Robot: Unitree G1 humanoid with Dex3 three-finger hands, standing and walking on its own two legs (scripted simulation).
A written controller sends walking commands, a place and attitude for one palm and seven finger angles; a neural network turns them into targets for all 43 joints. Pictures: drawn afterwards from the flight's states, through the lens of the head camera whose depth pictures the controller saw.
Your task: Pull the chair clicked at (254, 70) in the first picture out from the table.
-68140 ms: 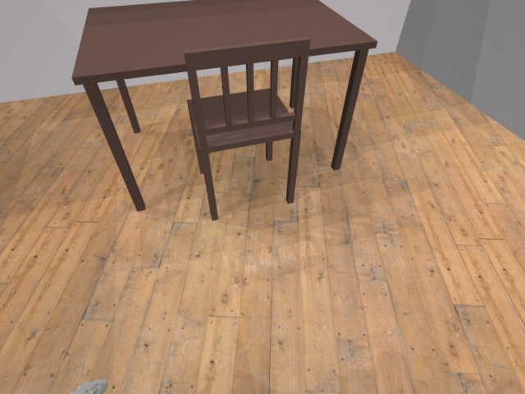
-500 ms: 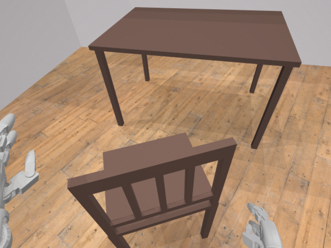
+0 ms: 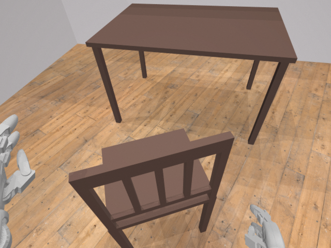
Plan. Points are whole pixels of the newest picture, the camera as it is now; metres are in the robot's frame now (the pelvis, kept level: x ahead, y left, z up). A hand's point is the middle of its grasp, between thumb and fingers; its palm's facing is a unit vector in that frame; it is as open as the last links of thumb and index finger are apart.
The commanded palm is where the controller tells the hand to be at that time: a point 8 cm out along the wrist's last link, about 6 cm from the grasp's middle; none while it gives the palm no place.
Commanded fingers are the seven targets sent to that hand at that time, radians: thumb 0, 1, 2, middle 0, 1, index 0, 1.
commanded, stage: step back with the hand held close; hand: left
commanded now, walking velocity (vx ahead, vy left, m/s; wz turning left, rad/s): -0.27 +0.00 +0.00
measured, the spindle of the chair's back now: (160, 186) +0.33 +0.06 -0.12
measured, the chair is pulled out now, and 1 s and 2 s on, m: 0.66 0.66 0.66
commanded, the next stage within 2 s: stop stepping back and stand still in 1.28 s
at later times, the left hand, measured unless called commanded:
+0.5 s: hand (3, 211) +0.13 +0.28 +0.16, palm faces +0.40 -0.77 -0.50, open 7.4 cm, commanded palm +0.08 +0.32 +0.17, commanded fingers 0.00 0.90 0.90 -0.20 -0.30 -0.20 -0.30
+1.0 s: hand out of the picture +0.08 +0.27 +0.16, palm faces +0.35 -0.78 -0.52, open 7.4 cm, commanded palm +0.01 +0.32 +0.17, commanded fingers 0.00 0.90 0.90 -0.20 -0.30 -0.20 -0.30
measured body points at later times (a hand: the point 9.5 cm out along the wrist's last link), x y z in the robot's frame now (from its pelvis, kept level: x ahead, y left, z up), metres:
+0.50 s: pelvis -0.07 +0.02 -0.01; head -0.05 +0.02 +0.44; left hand +0.11 +0.32 +0.18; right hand +0.11 -0.22 -0.09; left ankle +0.00 +0.13 -0.74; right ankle -0.04 -0.11 -0.74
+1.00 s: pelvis -0.13 +0.02 -0.02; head -0.08 +0.03 +0.43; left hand +0.05 +0.31 +0.19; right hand +0.05 -0.20 -0.11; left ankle -0.01 +0.13 -0.74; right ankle -0.13 -0.10 -0.74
